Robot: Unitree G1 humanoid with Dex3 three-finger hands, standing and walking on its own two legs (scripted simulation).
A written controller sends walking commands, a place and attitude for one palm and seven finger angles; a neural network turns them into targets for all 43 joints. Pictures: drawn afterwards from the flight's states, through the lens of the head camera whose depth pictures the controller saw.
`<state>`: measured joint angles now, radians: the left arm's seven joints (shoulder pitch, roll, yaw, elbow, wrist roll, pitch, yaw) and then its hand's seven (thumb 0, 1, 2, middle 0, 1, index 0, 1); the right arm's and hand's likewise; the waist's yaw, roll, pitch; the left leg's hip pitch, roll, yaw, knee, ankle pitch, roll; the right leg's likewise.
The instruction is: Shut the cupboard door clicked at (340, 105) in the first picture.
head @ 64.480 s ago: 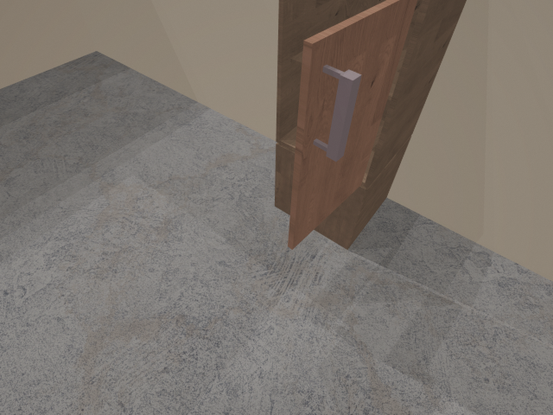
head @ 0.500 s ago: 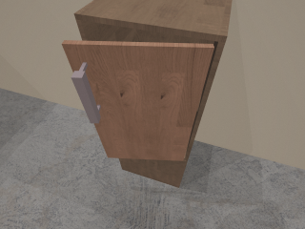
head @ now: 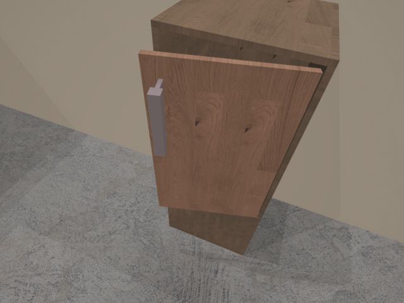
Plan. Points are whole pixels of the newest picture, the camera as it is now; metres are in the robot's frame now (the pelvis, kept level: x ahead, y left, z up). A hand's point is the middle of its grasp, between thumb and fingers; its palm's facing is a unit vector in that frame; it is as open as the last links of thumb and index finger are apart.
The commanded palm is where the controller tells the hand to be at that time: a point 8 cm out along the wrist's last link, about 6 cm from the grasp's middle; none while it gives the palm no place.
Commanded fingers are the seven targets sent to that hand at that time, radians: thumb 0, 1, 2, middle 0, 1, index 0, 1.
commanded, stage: come to a stop and stand still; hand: left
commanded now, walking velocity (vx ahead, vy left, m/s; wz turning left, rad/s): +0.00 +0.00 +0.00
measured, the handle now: (160, 119) +0.47 +0.15 +0.11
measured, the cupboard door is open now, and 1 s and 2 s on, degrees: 15 15 15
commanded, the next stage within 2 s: look again from close up in 0.32 s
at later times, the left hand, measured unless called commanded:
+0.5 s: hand out of the picture +0.01 +0.17 -0.18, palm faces -0.01 -0.99 -0.17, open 7.4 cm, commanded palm none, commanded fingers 0.00 0.90 0.90 -0.20 -0.30 -0.20 -0.30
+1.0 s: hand out of the picture +0.04 +0.19 -0.16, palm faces +0.01 -0.97 -0.26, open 7.4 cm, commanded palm none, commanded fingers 0.00 0.90 0.90 -0.20 -0.30 -0.20 -0.30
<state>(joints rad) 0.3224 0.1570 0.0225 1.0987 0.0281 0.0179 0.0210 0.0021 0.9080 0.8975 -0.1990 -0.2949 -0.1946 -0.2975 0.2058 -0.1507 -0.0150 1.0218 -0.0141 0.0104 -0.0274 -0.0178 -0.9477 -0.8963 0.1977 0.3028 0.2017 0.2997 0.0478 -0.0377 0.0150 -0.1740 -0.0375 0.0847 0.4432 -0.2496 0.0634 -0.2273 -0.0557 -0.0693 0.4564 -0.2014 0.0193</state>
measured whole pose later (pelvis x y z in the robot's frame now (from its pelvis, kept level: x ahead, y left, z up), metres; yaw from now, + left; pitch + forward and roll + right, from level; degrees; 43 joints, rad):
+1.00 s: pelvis -0.01 -0.02 +0.00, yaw +0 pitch -4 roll +0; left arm 0.25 0.25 0.00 1.04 0.02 -0.02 0.02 0.00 0.90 0.90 -0.20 -0.30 -0.20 -0.30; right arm 0.18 -0.27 -0.01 1.05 -0.01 -0.01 0.00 0.00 -0.91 -0.90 0.20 0.30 0.20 0.30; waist 0.00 -0.01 0.01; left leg -0.14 -0.01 0.08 0.43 -0.23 0.03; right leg -0.19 -0.03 -0.08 0.43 -0.18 -0.01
